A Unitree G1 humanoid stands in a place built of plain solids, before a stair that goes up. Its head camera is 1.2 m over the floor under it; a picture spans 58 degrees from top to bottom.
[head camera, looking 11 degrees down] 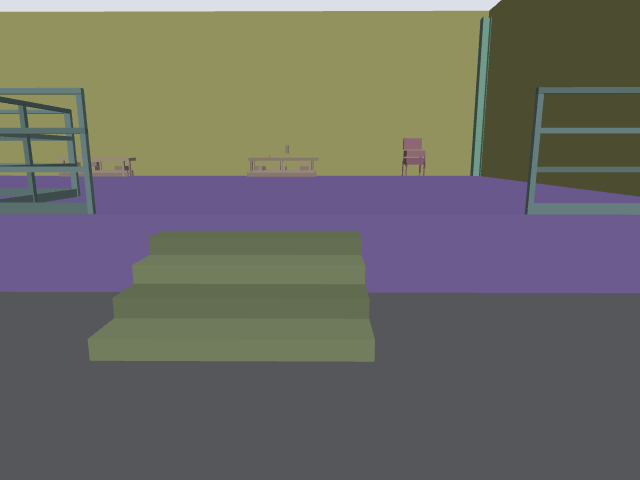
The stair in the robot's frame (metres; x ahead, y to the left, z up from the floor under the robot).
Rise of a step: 0.14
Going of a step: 0.33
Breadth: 1.70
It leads straight ahead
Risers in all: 5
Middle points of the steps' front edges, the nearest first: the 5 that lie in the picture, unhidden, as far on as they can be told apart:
2.39 0.52 0.14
2.72 0.52 0.28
3.05 0.52 0.42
3.38 0.52 0.56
3.71 0.52 0.70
